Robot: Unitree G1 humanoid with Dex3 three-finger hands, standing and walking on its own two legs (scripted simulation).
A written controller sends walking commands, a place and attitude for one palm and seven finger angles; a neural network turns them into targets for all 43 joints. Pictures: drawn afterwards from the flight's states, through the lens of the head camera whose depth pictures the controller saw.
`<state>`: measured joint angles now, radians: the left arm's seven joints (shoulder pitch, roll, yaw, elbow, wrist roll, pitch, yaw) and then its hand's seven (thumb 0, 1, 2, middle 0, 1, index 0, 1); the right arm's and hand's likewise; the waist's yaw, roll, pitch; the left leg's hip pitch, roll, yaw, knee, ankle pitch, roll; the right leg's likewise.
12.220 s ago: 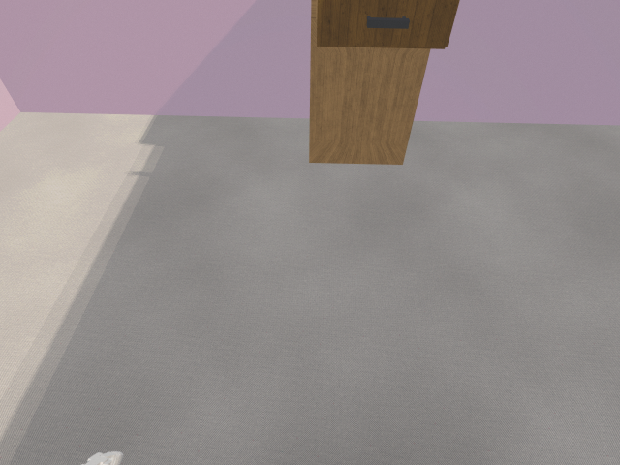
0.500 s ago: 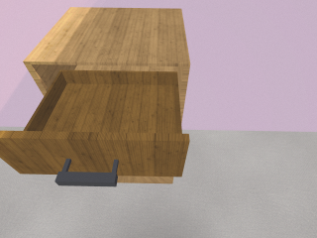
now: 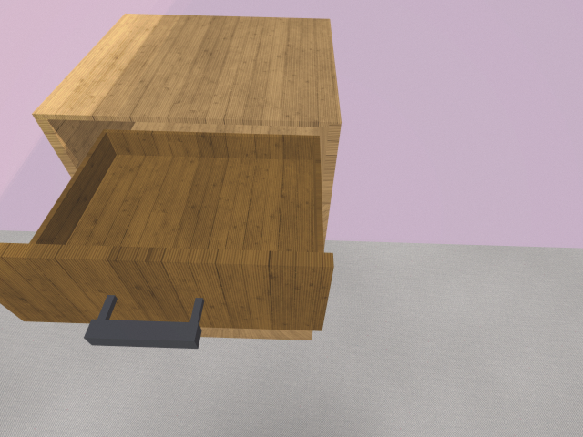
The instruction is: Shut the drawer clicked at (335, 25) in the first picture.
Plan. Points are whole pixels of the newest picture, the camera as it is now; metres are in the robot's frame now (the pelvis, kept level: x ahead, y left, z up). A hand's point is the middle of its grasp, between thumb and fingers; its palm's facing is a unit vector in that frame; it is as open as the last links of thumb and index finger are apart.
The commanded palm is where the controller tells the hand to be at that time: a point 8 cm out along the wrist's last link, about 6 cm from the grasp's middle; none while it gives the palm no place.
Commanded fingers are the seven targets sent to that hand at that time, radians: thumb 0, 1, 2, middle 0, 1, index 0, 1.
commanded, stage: look again from close up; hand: left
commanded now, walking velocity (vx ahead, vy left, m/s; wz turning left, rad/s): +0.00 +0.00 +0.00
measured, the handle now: (149, 318) +0.25 +0.21 +0.04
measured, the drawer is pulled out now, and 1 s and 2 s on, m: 0.27 0.27 0.27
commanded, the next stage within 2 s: shuffle to correct the standing spot in 0.52 s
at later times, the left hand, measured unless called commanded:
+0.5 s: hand out of the picture +0.00 +0.17 -0.18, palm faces +0.02 -0.98 -0.19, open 7.3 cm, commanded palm none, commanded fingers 0.00 0.90 0.90 -0.20 -0.30 -0.20 -0.30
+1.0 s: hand out of the picture +0.00 +0.18 -0.18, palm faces +0.00 -0.98 -0.22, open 7.3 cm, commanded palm none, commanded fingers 0.00 0.90 0.90 -0.20 -0.30 -0.20 -0.30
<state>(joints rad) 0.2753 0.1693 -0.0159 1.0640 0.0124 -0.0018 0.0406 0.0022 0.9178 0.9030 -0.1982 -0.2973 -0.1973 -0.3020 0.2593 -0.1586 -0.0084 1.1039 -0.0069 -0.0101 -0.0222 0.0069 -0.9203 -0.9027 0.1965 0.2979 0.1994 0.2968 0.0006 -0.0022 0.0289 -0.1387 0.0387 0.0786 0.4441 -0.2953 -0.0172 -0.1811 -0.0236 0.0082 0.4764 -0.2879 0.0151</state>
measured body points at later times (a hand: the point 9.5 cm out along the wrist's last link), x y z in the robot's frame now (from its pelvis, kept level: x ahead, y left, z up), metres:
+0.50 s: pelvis +0.00 +0.00 +0.00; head +0.01 +0.01 +0.45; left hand +0.00 +0.22 -0.16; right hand -0.01 -0.21 -0.16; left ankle -0.04 +0.13 -0.74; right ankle -0.02 -0.13 -0.74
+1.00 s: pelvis -0.03 +0.00 +0.00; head -0.01 +0.00 +0.45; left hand +0.00 +0.23 -0.16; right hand -0.01 -0.23 -0.16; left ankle -0.04 +0.13 -0.74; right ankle -0.02 -0.13 -0.74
